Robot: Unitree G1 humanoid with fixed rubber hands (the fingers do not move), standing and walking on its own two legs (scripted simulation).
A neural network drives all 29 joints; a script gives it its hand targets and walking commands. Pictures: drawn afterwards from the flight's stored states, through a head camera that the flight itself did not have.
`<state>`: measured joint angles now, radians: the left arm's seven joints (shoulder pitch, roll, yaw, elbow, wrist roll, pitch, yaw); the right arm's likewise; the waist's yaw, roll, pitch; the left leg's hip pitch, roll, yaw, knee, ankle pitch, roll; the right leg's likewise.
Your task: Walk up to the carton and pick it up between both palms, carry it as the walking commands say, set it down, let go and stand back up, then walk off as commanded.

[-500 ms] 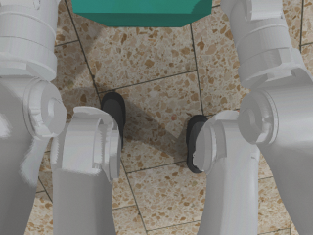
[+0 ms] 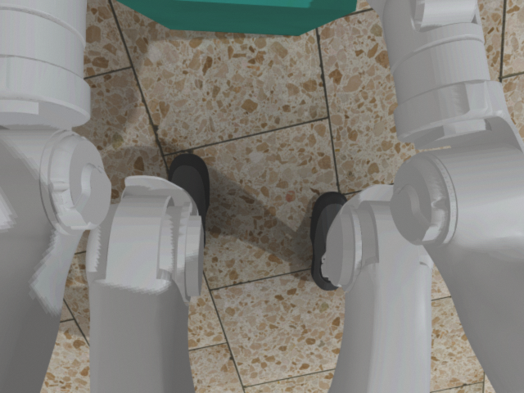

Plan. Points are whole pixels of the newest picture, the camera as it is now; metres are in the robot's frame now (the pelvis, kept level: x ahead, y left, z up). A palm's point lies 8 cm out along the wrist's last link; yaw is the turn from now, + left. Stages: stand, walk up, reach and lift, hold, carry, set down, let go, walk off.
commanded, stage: reach and lift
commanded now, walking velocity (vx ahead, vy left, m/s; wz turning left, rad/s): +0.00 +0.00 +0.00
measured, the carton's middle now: out of the picture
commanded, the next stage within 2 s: none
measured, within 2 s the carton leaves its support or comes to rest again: neither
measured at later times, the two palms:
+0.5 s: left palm out of the picture +0.56 +0.24 -0.11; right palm out of the picture +0.58 -0.05 -0.11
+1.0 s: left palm out of the picture +0.55 +0.22 -0.04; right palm out of the picture +0.56 -0.06 -0.05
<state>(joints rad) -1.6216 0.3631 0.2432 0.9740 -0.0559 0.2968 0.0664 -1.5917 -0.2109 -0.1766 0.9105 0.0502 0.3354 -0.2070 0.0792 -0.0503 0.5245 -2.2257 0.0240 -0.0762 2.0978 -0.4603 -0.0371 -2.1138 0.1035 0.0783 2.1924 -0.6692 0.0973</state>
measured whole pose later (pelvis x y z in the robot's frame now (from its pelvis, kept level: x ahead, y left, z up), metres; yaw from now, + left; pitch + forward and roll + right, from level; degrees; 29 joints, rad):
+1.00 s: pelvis -0.02 +0.00 +0.06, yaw +1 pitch +28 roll -5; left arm -1.64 0.29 0.30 0.83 0.05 0.50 0.11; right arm -1.53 -0.20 -0.24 0.73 0.01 0.53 -0.18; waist 0.07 0.00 0.52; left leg -2.00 -0.03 -0.13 1.91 -0.40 -0.05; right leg -1.86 0.11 0.04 1.98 -0.61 0.10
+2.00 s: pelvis -0.04 +0.00 +0.15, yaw +3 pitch +17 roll -5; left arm -1.47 0.18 0.33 0.76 0.10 0.55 0.12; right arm -1.34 -0.16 -0.27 0.65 -0.01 0.58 -0.15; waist 0.05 0.02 0.52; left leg -1.58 -0.04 -0.15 1.63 -0.35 -0.05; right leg -1.45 0.10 0.04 1.67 -0.54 0.09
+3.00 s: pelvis -0.03 +0.00 +0.26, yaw +7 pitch +6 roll -5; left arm -1.18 0.09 0.30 0.71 0.12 0.53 0.14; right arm -1.05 -0.08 -0.27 0.64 -0.04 0.54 -0.13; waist 0.01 0.02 0.47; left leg -1.05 -0.04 -0.16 1.20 -0.26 -0.05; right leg -0.92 0.08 0.04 1.23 -0.42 0.07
